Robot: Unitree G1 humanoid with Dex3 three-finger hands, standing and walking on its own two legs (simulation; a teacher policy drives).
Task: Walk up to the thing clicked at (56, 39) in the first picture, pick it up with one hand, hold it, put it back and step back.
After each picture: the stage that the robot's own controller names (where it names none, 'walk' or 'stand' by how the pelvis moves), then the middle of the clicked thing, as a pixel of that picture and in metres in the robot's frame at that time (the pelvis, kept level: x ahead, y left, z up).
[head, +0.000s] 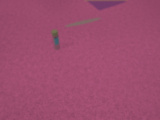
stand; (55, 40) +1.39 +0.31 -0.65
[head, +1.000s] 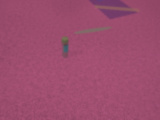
walk; (65, 47) +1.28 +0.16 -0.64
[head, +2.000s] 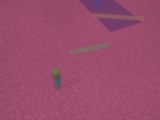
walk; (56, 79) +0.80 +0.18 -0.64
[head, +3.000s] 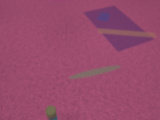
stand; (52, 117) +0.48 +0.20 -0.65
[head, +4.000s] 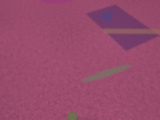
walk; out of the picture +0.45 +0.04 -0.64
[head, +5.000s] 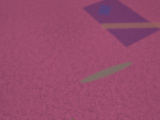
stand; out of the picture +0.35 +0.08 -0.62
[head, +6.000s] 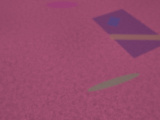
stand; out of the picture +0.36 +0.05 -0.65
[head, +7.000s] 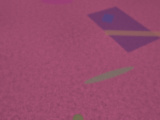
walk; out of the picture +0.43 -0.01 -0.63
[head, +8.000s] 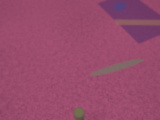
stand; (79, 118) +0.42 +0.07 -0.63
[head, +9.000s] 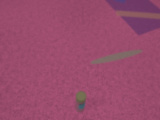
walk; (80, 102) +0.49 +0.01 -0.61
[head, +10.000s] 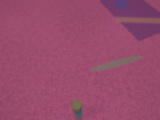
stand; (77, 111) +0.47 +0.08 -0.63
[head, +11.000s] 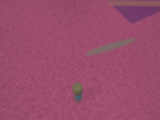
stand; (77, 93) +0.53 +0.04 -0.63
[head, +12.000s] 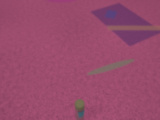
stand; (79, 110) +0.55 +0.04 -0.66
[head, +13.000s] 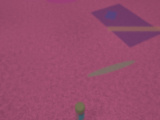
stand; (80, 113) +0.53 +0.04 -0.66
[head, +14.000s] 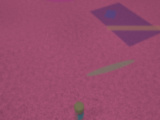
stand; (79, 113) +0.52 +0.04 -0.66
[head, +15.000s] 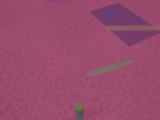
go down; (79, 113) +0.52 +0.04 -0.66
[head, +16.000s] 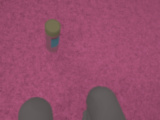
go down; (52, 38) +0.61 +0.03 -0.34
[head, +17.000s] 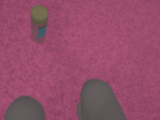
approach; (38, 27) +0.62 +0.05 -0.30
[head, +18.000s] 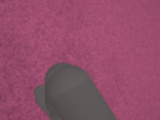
go down; out of the picture +0.62 +0.13 -0.22
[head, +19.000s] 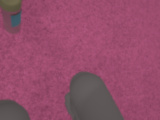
approach; (11, 14) +0.62 +0.08 -0.27
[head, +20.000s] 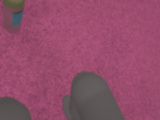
go down; (13, 13) +0.63 +0.08 -0.25
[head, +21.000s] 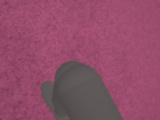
go down; out of the picture +0.62 +0.13 -0.22
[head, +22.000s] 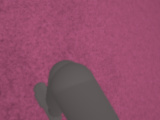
close; out of the picture +0.63 +0.14 -0.22
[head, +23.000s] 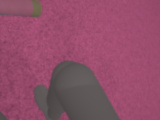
approach; (7, 6) +0.62 -0.04 -0.32
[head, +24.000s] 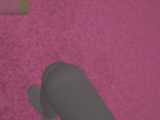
approach; out of the picture +0.61 -0.03 -0.33
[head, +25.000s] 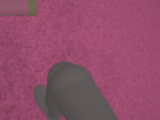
approach; (2, 6) +0.61 -0.04 -0.32
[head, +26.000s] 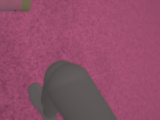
approach; out of the picture +0.62 -0.03 -0.32
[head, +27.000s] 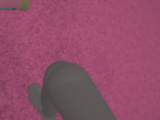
approach; out of the picture +0.63 -0.03 -0.32
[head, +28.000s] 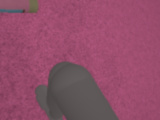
approach; (3, 3) +0.63 -0.04 -0.32
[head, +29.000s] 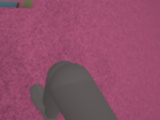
approach; out of the picture +0.64 -0.03 -0.32
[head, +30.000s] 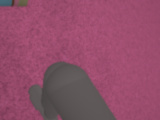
approach; out of the picture +0.65 -0.03 -0.32
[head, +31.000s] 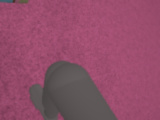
approach; out of the picture +0.66 -0.03 -0.32
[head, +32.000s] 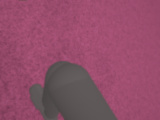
approach; out of the picture +0.68 -0.03 -0.32
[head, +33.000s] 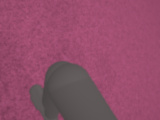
approach; out of the picture +0.69 -0.03 -0.32
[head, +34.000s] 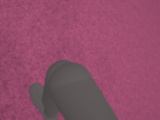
approach; out of the picture +0.71 -0.03 -0.32
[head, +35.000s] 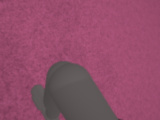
approach; out of the picture +0.72 -0.04 -0.32
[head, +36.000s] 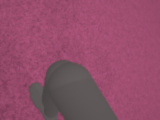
approach; out of the picture +0.74 -0.03 -0.32
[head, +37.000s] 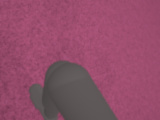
approach; out of the picture +0.76 -0.04 -0.32
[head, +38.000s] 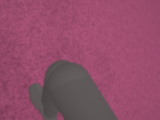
approach; out of the picture +0.78 -0.04 -0.32
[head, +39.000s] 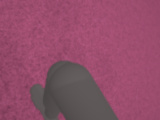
close; out of the picture +0.80 -0.04 -0.32
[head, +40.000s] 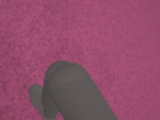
approach; out of the picture +0.82 -0.04 -0.32
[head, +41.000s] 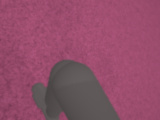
close; out of the picture +0.85 -0.04 -0.31
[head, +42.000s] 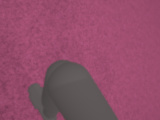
close; out of the picture +0.87 -0.04 -0.32
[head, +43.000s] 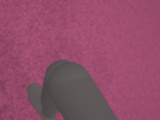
close; out of the picture +0.89 -0.03 -0.32
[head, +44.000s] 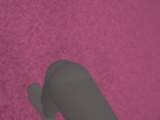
close; out of the picture +0.92 -0.03 -0.32
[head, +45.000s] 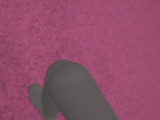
stand; out of the picture +0.94 -0.04 -0.32
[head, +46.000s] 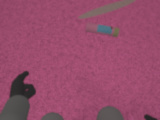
stand; (102, 29) +0.89 -0.24 -0.54
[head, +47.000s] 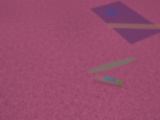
stand; (107, 80) +0.85 -0.28 -0.68
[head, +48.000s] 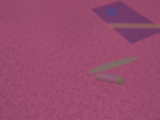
stand; (108, 78) +0.88 -0.28 -0.68
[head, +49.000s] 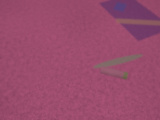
stand; (113, 72) +0.90 -0.28 -0.71
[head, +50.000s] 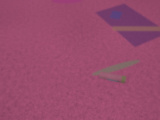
stand; (112, 77) +0.94 -0.26 -0.75
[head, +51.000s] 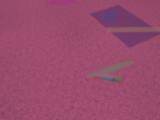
stand; (107, 76) +0.95 -0.23 -0.75
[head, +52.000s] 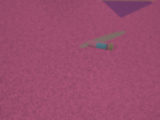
walk; (100, 45) +1.06 -0.25 -0.73
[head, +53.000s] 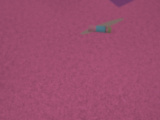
walk; (99, 29) +1.36 -0.16 -0.71
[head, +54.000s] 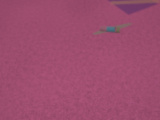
stand; (109, 29) +1.67 -0.24 -0.73
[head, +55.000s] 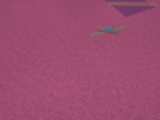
stand; (107, 29) +1.63 -0.29 -0.74
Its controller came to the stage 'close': yes
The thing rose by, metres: 0.00
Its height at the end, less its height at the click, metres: -0.09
